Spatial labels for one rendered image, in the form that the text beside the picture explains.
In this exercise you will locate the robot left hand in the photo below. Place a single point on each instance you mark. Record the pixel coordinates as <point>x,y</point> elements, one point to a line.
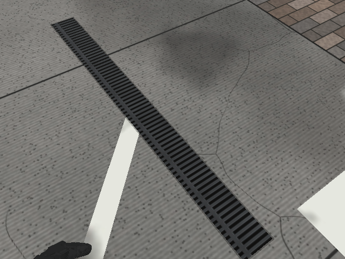
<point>63,250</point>

